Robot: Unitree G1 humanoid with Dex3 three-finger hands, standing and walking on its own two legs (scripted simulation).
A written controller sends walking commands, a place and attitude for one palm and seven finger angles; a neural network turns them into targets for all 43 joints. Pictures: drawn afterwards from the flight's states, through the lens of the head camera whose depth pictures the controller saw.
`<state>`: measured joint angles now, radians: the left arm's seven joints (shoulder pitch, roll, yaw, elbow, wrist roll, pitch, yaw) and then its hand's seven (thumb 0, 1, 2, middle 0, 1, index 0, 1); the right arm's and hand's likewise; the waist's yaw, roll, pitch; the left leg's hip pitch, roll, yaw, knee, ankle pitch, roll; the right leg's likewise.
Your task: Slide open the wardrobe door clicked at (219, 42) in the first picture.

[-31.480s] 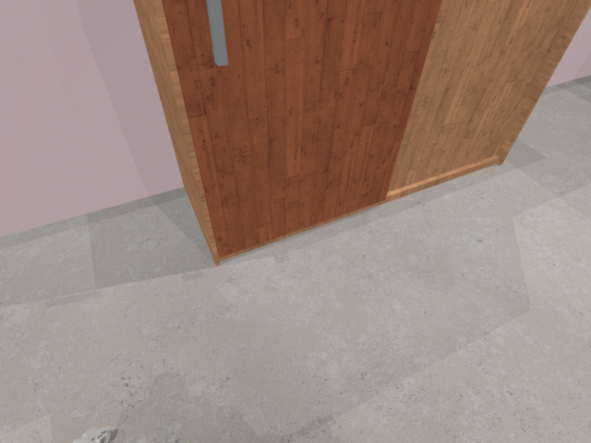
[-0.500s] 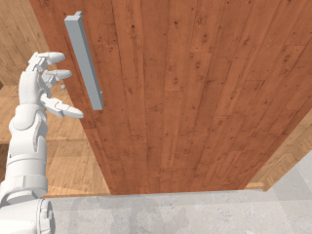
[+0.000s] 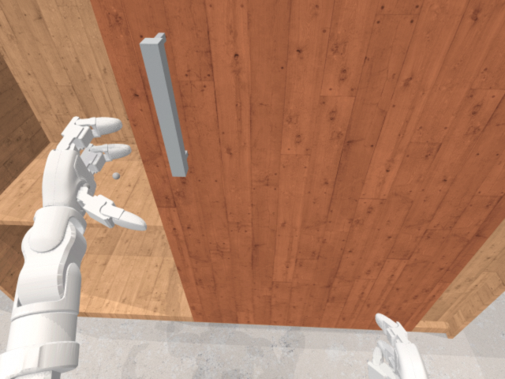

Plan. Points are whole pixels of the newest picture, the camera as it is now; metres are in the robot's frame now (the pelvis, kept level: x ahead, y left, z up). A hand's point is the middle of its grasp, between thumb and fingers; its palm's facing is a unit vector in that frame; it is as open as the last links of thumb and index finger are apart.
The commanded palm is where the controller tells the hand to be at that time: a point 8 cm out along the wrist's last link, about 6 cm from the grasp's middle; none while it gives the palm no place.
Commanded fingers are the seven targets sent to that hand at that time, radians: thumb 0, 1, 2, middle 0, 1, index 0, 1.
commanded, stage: draw the hand back to the body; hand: left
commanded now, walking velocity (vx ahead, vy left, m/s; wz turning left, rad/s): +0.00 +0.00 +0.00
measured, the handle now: (171, 110) +0.48 +0.21 +0.22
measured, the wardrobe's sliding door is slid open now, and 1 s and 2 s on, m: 0.66 0.66 0.66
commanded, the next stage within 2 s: step back with the hand held close in 1.66 s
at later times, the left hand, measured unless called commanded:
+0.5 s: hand (83, 220) +0.24 +0.25 +0.19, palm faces +0.15 -0.99 -0.03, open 14.7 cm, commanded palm +0.21 +0.29 +0.19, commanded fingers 0.00 -0.48 0.23 -0.25 -1.11 -0.25 -1.11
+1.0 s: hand (53, 245) +0.21 +0.28 +0.18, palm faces +0.46 -0.83 -0.31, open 11.6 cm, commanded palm +0.16 +0.30 +0.18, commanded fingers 0.00 0.43 0.67 -0.22 -0.58 -0.22 -0.58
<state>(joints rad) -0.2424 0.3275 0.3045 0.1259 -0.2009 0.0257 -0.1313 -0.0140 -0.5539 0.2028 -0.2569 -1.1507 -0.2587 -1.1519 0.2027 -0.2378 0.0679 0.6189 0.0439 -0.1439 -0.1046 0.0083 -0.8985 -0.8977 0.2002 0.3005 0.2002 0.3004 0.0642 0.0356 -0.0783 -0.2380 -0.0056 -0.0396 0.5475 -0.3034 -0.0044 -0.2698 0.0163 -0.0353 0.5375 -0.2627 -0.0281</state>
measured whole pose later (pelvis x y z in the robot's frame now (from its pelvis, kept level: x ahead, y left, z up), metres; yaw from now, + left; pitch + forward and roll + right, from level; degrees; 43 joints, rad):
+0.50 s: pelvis -0.01 +0.00 +0.00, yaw +0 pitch -4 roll +0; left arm -0.04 0.37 0.39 -0.08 -0.31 0.33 -0.28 -0.01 -0.55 0.20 -0.25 -1.15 -0.26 -1.15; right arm 0.20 -0.27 0.08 0.60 0.07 -0.19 -0.10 0.01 -0.90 -0.90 0.20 0.30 0.20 0.30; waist 0.09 0.05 -0.07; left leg -0.17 0.00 -0.04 0.53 -0.29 -0.01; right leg -0.20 0.02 -0.04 0.52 -0.25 -0.03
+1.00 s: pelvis -0.01 +0.01 +0.01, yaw +0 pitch -5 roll +0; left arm 0.27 0.35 0.31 -0.26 -0.07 -0.09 0.10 -0.01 0.08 0.51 -0.24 -0.78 -0.24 -0.78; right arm 0.25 -0.22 0.04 0.71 -0.01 -0.17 -0.09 0.01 -0.90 -0.90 0.20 0.30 0.20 0.30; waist 0.07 0.04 0.00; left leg -0.09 -0.02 -0.03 0.43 -0.25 0.01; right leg -0.12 0.01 -0.03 0.41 -0.20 -0.01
